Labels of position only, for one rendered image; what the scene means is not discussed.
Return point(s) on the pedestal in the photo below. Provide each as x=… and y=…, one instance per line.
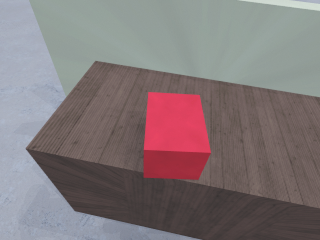
x=260, y=182

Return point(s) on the carton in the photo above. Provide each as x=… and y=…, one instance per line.
x=176, y=144

